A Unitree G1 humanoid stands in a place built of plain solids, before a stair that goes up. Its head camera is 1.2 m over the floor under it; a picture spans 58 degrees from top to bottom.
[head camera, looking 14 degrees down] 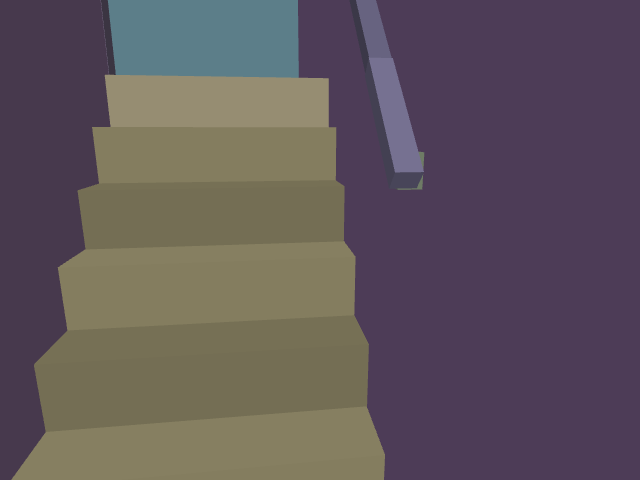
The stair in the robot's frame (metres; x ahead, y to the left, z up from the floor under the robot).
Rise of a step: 0.20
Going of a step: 0.20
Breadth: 0.90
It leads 7 degrees to the left of straight ahead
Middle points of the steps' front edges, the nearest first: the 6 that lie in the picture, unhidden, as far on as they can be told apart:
0.88 0.28 0.41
1.08 0.30 0.61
1.28 0.33 0.81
1.48 0.36 1.02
1.68 0.38 1.22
1.88 0.41 1.42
